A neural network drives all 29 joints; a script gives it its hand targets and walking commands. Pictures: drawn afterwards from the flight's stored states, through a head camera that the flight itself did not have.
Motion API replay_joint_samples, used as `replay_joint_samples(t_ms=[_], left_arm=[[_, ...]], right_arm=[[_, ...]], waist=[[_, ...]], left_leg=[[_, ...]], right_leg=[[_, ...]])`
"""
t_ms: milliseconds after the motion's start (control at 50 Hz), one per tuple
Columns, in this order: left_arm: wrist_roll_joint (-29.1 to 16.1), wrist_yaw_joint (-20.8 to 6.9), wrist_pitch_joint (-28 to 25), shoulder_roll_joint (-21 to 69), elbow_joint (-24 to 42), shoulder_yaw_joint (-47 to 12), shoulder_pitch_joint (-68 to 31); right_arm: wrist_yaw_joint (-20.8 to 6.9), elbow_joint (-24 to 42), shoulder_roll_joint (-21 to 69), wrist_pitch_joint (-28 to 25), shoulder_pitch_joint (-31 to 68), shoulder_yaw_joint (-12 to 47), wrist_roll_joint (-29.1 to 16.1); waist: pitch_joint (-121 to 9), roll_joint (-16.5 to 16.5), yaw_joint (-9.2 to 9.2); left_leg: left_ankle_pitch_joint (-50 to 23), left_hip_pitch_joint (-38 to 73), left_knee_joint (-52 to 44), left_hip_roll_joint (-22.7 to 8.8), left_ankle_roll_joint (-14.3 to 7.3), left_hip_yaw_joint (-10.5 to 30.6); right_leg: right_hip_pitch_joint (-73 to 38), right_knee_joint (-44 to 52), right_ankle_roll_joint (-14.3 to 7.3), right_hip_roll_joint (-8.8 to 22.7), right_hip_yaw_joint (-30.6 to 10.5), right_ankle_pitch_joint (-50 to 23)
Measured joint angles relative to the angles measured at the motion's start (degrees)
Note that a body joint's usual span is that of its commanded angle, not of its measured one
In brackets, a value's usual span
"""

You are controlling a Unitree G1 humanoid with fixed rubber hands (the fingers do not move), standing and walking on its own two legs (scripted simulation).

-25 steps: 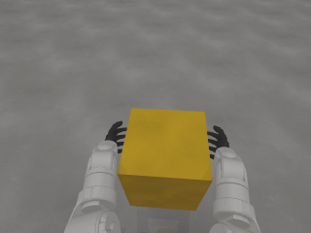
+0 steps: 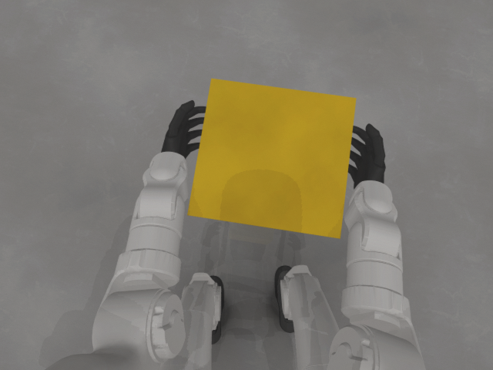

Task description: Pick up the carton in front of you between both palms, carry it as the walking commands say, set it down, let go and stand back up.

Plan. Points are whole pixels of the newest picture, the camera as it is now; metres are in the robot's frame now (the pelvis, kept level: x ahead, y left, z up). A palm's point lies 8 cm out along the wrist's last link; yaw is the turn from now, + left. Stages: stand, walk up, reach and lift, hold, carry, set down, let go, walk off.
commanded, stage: set down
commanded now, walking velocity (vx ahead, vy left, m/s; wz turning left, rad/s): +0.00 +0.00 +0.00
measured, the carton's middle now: (268, 171) +0.43 -0.05 -0.15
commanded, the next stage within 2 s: none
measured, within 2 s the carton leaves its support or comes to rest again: neither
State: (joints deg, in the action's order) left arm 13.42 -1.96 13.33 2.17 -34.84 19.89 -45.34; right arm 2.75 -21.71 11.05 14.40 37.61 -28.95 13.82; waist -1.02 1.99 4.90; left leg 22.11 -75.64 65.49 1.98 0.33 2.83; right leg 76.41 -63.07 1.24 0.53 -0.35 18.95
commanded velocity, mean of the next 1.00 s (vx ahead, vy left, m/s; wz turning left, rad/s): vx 0.00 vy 0.00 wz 0.00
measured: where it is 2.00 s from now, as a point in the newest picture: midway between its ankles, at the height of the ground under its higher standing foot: (250, 316)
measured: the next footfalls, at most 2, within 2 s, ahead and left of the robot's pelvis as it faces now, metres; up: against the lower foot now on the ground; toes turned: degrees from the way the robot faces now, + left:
none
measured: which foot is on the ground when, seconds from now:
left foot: down 0.00-1.00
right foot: down 0.00-1.00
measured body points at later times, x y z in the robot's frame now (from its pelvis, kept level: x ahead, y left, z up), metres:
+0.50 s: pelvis -0.02 +0.01 -0.12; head +0.27 +0.00 +0.22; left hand +0.50 +0.07 -0.23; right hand +0.43 -0.22 -0.22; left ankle +0.06 +0.12 -0.63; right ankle +0.08 -0.13 -0.63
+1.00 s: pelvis -0.04 +0.00 -0.23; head +0.32 -0.02 +0.04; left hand +0.54 +0.04 -0.38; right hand +0.45 -0.25 -0.38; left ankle +0.06 +0.12 -0.63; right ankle +0.08 -0.13 -0.63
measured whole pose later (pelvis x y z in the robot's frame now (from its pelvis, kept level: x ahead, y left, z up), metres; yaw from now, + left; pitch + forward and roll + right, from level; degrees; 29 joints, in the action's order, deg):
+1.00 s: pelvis -0.04 +0.00 -0.23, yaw -1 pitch +46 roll -2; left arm 9.0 3.6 17.2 -11.1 -55.3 12.1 -83.5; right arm 4.3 -34.7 -1.0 18.6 69.3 -35.1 10.0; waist 7.3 3.4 8.7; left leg 30.8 -127.8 112.3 3.7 0.9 2.1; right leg 128.7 -109.3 2.7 -0.2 -1.4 27.0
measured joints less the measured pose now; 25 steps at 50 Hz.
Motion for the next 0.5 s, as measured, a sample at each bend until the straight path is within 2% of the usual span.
replay_joint_samples(t_ms=[120,220,500], left_arm=[[2.49,0.35,3.43,1.46,-1.54,2.73,-3.28],[3.63,1.12,3.87,1.50,-3.42,3.37,-5.63],[-0.31,4.53,4.42,-2.97,-7.60,-1.40,-15.97]], right_arm=[[-1.96,-2.23,-0.94,2.78,3.17,-3.45,1.89],[-2.80,-4.20,-1.97,3.33,5.67,-5.04,3.02],[-1.81,-6.55,-6.09,3.96,14.58,-6.04,-0.29]], waist=[[-5.62,0.66,0.56],[-8.09,1.25,1.09],[-7.14,1.39,2.21]], left_leg=[[2.51,-8.81,6.35,0.35,-0.54,-0.65],[3.70,-15.69,10.74,0.65,-0.89,-1.12],[6.37,-34.80,26.24,1.37,-0.74,-1.57]], right_leg=[[8.83,-6.17,0.59,0.12,-0.66,2.33],[15.72,-10.49,1.07,0.24,-1.17,3.45],[34.85,-26.12,1.72,0.20,-1.80,6.20]])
